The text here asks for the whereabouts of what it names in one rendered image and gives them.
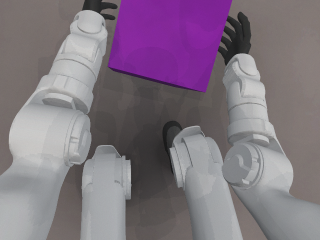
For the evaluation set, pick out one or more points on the robot right hand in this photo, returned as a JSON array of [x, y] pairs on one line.
[[240, 39]]

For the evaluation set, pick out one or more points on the robot left hand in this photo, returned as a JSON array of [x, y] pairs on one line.
[[98, 6]]

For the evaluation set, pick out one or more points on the robot left forearm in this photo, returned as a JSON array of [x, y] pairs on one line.
[[76, 66]]

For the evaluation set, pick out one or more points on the carton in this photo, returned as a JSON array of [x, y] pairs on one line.
[[172, 42]]

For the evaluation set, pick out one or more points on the right robot shin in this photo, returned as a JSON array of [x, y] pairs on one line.
[[195, 130]]

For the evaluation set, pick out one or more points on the robot right forearm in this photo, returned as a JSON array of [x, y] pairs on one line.
[[246, 104]]

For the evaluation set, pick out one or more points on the robot right upper arm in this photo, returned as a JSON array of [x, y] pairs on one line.
[[261, 178]]

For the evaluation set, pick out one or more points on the right robot foot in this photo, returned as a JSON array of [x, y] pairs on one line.
[[170, 130]]

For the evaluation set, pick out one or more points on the robot left upper arm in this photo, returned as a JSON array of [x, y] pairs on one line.
[[45, 142]]

